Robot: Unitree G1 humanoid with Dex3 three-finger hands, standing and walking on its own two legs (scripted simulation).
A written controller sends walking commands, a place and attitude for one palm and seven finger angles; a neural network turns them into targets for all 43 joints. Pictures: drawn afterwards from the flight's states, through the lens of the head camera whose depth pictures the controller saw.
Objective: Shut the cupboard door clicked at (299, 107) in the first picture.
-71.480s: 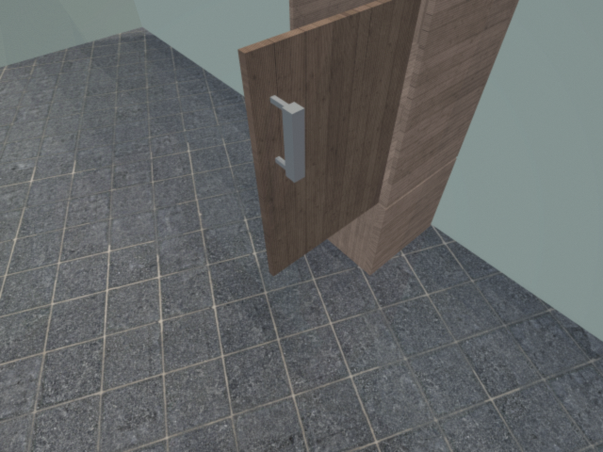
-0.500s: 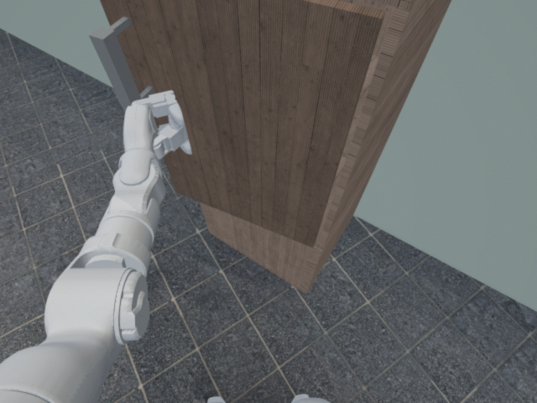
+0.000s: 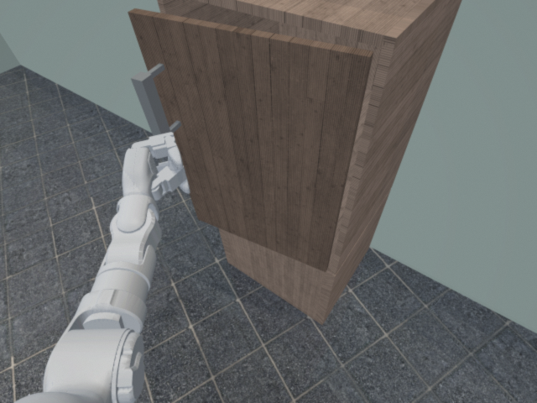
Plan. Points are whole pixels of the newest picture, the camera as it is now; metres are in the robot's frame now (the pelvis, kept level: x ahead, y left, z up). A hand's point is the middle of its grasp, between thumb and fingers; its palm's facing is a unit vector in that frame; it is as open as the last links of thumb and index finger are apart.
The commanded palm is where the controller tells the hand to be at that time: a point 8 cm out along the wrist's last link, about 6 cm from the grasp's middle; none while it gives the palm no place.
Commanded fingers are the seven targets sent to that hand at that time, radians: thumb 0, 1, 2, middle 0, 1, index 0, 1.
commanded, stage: draw the hand back to the body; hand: left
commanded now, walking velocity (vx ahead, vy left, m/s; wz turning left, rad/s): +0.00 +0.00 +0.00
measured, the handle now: (161, 105) +0.64 +0.20 +0.11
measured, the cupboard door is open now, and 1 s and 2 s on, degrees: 9 9 9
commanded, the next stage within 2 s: step back with the hand held close in 1.34 s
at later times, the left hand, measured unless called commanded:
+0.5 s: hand (86, 256) +0.28 +0.21 +0.14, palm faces +0.19 -0.96 -0.21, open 3.2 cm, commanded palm +0.24 +0.26 +0.17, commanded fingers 0.00 0.90 0.90 -0.81 -0.96 -0.81 -0.96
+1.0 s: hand out of the picture +0.18 +0.31 +0.18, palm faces +0.45 -0.78 -0.44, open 6.4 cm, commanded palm +0.14 +0.34 +0.20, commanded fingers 0.00 0.90 0.90 -0.20 -0.30 -0.20 -0.30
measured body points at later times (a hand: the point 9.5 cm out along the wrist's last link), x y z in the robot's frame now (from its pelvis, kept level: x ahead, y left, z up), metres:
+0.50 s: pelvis -0.01 +0.02 +0.02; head -0.03 +0.01 +0.47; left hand +0.26 +0.26 +0.16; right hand +0.20 -0.19 -0.05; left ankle +0.00 +0.10 -0.72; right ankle -0.01 -0.06 -0.72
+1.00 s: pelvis +0.01 +0.04 +0.03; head -0.01 +0.01 +0.47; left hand +0.15 +0.35 +0.21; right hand +0.20 -0.18 -0.06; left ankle +0.00 +0.11 -0.72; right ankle -0.01 -0.06 -0.72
